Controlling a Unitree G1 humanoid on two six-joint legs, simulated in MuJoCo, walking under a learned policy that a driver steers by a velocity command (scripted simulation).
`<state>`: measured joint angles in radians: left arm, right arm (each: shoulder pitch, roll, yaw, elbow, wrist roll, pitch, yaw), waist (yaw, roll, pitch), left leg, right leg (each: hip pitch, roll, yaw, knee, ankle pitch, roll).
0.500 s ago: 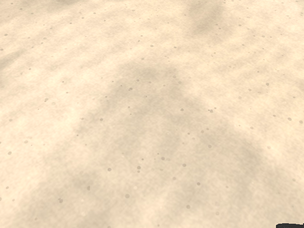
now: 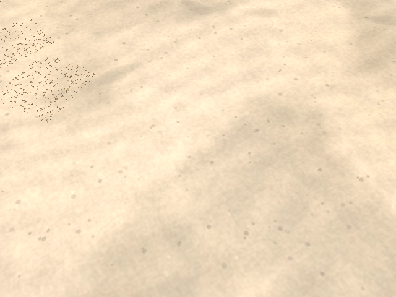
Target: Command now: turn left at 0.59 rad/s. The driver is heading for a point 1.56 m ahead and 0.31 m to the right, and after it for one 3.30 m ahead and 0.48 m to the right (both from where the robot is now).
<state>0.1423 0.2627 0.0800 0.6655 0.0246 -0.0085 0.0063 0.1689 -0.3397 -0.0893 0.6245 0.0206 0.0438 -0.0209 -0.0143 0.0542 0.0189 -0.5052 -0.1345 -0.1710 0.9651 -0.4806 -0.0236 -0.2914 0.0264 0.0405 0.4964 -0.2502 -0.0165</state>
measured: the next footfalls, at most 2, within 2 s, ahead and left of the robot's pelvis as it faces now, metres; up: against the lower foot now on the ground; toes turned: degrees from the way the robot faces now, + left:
left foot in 0.30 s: +0.01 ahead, +0.14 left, +0.00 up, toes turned +5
right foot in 0.70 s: +0.30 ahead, -0.06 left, +0.00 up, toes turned +6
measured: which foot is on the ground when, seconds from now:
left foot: up 0.00-0.28, down 0.30-0.70, up 0.72-1.00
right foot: down 0.00-0.30, up 0.32-0.68, down 0.70-1.00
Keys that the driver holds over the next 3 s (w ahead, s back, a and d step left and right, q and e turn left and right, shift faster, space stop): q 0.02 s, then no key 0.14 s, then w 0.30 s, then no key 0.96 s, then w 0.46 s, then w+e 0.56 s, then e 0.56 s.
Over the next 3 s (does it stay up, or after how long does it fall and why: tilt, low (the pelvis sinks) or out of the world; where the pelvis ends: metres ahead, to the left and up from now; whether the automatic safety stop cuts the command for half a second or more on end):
stays up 0.80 0.05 0.00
